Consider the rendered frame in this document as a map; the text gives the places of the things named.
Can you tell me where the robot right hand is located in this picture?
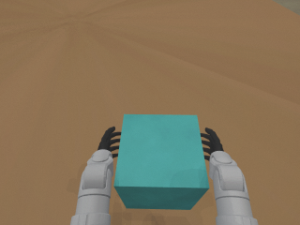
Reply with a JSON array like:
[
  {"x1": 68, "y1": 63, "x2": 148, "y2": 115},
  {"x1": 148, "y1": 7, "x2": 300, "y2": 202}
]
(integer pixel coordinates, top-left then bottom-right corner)
[{"x1": 200, "y1": 127, "x2": 224, "y2": 161}]

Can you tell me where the robot left hand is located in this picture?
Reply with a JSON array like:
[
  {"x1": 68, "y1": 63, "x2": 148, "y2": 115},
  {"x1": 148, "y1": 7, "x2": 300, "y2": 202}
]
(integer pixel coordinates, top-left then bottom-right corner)
[{"x1": 97, "y1": 127, "x2": 122, "y2": 158}]

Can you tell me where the carton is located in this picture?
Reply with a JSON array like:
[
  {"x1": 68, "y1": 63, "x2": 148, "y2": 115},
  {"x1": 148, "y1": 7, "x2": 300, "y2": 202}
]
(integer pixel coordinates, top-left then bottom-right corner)
[{"x1": 113, "y1": 114, "x2": 210, "y2": 210}]

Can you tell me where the right robot forearm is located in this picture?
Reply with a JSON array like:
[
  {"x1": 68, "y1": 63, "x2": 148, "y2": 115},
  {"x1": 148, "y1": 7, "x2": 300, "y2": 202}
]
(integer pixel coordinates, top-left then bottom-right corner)
[{"x1": 209, "y1": 151, "x2": 259, "y2": 225}]

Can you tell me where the left robot forearm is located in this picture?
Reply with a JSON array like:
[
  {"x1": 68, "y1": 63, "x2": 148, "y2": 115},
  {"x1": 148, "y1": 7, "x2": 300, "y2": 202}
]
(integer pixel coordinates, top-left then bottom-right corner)
[{"x1": 70, "y1": 149, "x2": 113, "y2": 225}]

